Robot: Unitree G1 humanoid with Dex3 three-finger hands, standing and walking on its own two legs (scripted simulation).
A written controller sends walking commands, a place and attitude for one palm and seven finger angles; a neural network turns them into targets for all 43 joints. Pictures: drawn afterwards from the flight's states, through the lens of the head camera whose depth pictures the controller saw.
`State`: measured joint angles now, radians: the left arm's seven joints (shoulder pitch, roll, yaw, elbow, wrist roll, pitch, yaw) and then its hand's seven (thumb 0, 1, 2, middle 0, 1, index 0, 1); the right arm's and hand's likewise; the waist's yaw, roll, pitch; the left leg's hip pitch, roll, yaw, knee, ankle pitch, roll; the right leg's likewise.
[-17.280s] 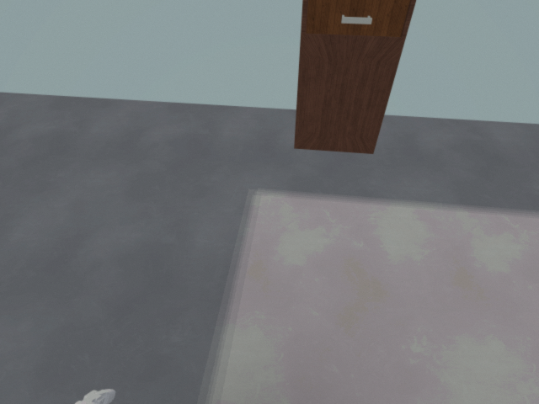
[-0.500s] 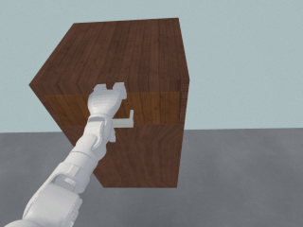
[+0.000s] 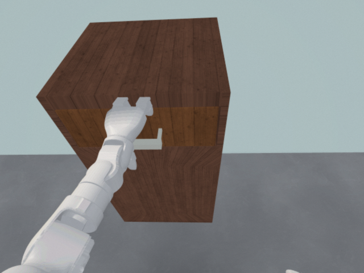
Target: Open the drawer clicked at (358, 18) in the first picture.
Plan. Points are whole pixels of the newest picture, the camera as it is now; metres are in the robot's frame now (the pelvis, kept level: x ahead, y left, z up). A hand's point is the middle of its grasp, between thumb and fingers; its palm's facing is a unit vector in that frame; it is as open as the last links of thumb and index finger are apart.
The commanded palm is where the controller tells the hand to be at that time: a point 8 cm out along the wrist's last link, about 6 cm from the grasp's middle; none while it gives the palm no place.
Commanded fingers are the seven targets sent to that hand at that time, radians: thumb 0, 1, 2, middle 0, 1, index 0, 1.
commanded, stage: move the hooked fingers above the handle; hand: left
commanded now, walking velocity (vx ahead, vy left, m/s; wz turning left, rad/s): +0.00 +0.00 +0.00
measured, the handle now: (139, 138) +0.46 +0.15 +0.01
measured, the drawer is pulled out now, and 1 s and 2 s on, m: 0.00 0.00 0.00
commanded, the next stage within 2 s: lower the fingers behind the handle in 1.68 s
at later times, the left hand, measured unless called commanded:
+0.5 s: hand (132, 144) +0.39 +0.14 +0.07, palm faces +0.07 -0.06 -1.00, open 13.8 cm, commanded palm +0.38 +0.16 +0.12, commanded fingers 0.00 -0.50 0.30 -0.30 -1.20 -0.30 -1.20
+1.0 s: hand (140, 144) +0.40 +0.12 +0.06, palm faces +0.04 -0.08 -1.00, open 13.8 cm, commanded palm +0.39 +0.16 +0.12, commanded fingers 0.00 -0.50 0.30 -0.30 -1.20 -0.30 -1.20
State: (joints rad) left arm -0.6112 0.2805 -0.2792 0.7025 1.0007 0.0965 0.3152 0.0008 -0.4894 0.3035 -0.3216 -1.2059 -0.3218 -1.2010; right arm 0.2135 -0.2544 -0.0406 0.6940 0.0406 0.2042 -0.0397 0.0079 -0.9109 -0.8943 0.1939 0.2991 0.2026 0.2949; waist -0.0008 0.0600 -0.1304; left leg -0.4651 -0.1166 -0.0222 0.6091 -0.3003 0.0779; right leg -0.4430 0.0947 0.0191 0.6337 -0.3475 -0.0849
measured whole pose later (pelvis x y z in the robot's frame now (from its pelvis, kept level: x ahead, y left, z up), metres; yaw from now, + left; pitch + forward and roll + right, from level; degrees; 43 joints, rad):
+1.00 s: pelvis +0.00 -0.01 +0.00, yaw -1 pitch +9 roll +1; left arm -0.48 0.31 -0.25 0.57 1.01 0.00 0.25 0.00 -0.49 0.30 -0.32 -1.20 -0.33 -1.21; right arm 0.20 -0.25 -0.04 0.65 0.03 0.21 -0.06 0.01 -0.91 -0.89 0.20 0.30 0.20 0.30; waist 0.00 0.05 -0.13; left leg -0.47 -0.10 -0.01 0.61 -0.31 0.06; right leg -0.45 0.11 0.03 0.64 -0.35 -0.10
